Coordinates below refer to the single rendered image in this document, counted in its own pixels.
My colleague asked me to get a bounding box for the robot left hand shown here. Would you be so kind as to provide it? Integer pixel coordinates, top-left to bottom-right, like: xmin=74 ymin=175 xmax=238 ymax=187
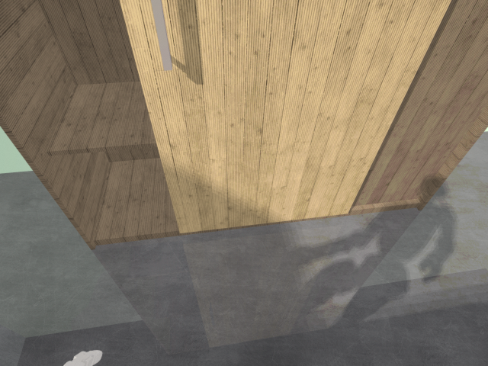
xmin=63 ymin=350 xmax=102 ymax=366

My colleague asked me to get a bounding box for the wardrobe door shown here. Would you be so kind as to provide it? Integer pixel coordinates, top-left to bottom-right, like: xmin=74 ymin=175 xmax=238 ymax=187
xmin=352 ymin=0 xmax=488 ymax=206
xmin=120 ymin=0 xmax=451 ymax=233

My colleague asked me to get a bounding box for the handle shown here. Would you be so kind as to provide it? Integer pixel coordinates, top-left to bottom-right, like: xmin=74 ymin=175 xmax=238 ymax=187
xmin=151 ymin=0 xmax=172 ymax=71

